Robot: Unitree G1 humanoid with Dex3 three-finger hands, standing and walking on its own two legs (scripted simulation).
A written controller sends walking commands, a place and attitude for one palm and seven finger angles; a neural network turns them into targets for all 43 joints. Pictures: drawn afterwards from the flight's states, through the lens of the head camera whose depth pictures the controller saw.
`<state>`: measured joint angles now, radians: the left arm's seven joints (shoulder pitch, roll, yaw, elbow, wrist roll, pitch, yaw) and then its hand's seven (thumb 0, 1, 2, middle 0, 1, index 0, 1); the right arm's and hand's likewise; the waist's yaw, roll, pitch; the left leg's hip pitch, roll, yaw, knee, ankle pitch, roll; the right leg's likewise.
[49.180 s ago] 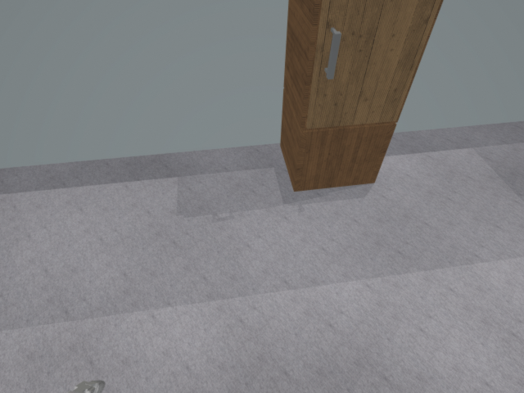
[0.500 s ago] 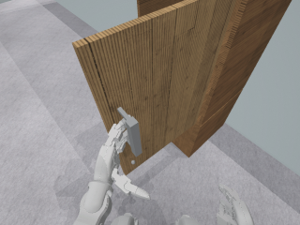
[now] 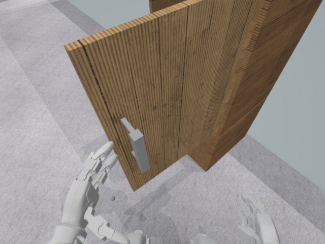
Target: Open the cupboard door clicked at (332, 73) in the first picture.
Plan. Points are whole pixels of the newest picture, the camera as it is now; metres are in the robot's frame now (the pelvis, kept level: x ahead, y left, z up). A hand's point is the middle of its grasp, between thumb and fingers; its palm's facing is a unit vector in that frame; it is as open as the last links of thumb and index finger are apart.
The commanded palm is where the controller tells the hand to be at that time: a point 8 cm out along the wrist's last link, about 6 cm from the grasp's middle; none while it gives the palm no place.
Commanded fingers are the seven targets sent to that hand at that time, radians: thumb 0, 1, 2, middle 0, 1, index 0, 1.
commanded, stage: slide the hand sideways off the handle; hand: left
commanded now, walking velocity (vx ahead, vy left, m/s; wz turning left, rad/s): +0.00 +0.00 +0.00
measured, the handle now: (135, 147) +0.33 +0.09 +0.07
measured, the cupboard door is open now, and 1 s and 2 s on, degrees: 86 86 86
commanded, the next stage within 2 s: draw the hand back to the body in 0.14 s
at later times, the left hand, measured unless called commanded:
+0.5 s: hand (82, 200) +0.19 +0.16 +0.10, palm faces -0.08 -0.99 -0.07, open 16.3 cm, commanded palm +0.16 +0.22 +0.11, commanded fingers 0.00 -0.50 0.30 -0.15 -0.30 -0.15 -0.30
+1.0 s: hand (27, 190) +0.19 +0.23 +0.15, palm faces +0.24 -0.90 -0.36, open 14.3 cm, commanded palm +0.15 +0.28 +0.18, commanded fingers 0.00 0.17 0.58 -0.17 -0.30 -0.17 -0.30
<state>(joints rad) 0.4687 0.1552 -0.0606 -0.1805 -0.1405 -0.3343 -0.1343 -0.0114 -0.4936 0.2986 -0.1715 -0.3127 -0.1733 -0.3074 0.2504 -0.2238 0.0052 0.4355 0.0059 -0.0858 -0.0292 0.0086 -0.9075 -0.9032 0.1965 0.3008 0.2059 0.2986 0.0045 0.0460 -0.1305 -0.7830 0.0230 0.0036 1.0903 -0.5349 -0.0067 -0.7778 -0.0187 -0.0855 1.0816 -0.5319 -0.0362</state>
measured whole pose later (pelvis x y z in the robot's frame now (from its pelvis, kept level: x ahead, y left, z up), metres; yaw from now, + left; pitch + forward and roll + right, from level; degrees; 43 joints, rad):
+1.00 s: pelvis +0.01 +0.03 +0.06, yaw +0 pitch +1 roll -1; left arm 0.58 0.30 0.11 -0.41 -0.04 -0.03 0.10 -0.01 -0.15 0.44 -0.17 -0.30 -0.17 -0.30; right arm 0.25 -0.22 0.06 0.53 0.01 -0.12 -0.11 0.01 -0.91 -0.90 0.20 0.30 0.21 0.30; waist 0.04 0.06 -0.05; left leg -0.35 0.00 0.02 0.71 -0.39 0.03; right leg -0.33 -0.02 -0.07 0.67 -0.36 0.01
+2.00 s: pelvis +0.01 +0.01 +0.08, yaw -1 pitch -4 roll -1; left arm 0.45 0.34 0.34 -0.38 -0.05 -0.09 0.11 0.02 0.89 0.90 -0.21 -0.31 -0.21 -0.30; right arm 0.19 -0.23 0.02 0.65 0.00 -0.10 -0.08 0.01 -0.91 -0.90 0.20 0.30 0.21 0.30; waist 0.06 0.08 0.03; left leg -0.08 0.02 0.03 0.41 -0.26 0.00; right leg -0.07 0.01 -0.06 0.37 -0.23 -0.02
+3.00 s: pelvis -0.11 +0.03 +0.06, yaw +3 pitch -2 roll -1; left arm 0.50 0.41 0.45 -0.55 0.00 -0.23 0.14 0.01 0.89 0.90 -0.21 -0.31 -0.21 -0.30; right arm 0.17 -0.21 -0.02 0.61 -0.01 -0.10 -0.06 0.01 -0.91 -0.90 0.20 0.30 0.21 0.30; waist 0.01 -0.02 0.08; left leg -0.49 -0.02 0.01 0.76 -0.37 0.02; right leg -0.41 0.04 0.06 0.62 -0.18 0.01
